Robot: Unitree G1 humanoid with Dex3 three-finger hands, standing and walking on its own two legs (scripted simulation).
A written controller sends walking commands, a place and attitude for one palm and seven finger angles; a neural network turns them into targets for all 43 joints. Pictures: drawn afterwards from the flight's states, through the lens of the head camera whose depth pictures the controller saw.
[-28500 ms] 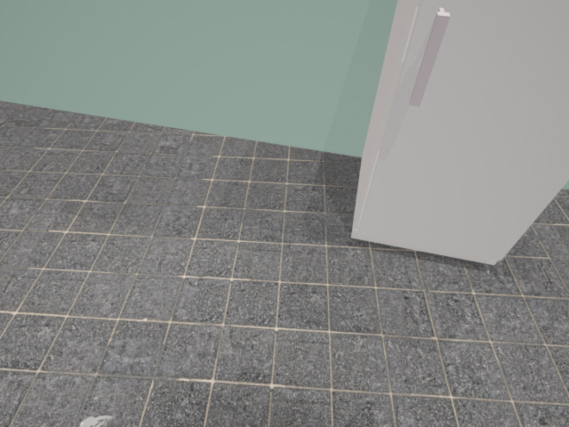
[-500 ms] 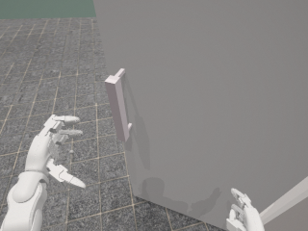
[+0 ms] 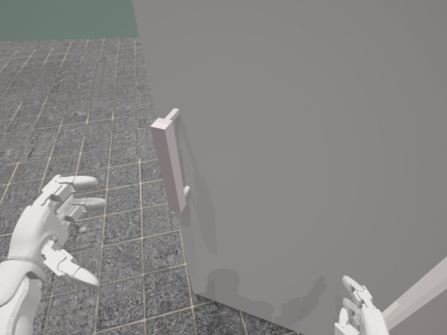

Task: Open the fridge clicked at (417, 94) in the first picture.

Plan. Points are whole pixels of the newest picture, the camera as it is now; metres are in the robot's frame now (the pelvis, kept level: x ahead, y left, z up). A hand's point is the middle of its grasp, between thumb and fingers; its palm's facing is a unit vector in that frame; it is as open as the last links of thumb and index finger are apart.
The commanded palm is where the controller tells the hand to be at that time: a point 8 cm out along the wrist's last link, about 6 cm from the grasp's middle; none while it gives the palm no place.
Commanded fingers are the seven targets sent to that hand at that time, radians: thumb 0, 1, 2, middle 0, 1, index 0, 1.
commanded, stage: draw the hand back to the body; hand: left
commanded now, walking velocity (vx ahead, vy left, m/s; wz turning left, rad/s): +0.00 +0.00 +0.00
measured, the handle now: (176, 164) +0.41 +0.14 +0.11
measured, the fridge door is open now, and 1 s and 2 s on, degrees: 66 66 66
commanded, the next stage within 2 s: step back with the hand held close in 1.28 s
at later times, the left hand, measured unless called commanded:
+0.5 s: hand (49, 237) +0.21 +0.28 +0.14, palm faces +0.42 -0.85 -0.32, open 12.8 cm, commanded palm +0.17 +0.31 +0.16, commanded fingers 0.00 0.21 0.57 -0.22 -0.70 -0.22 -0.70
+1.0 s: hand (28, 225) +0.21 +0.29 +0.17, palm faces +0.48 -0.79 -0.38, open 8.0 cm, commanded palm +0.16 +0.32 +0.19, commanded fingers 0.00 0.90 0.90 -0.20 -0.30 -0.20 -0.30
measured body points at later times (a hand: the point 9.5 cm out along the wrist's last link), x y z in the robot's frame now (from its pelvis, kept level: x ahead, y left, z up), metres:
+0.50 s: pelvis +0.01 +0.01 +0.01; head -0.01 +0.01 +0.46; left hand +0.18 +0.32 +0.16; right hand +0.19 -0.20 -0.06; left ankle +0.02 +0.11 -0.73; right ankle +0.00 -0.11 -0.73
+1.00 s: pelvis +0.02 +0.01 +0.02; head -0.01 +0.00 +0.46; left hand +0.17 +0.33 +0.19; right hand +0.21 -0.21 -0.06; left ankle +0.02 +0.11 -0.73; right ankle +0.00 -0.11 -0.73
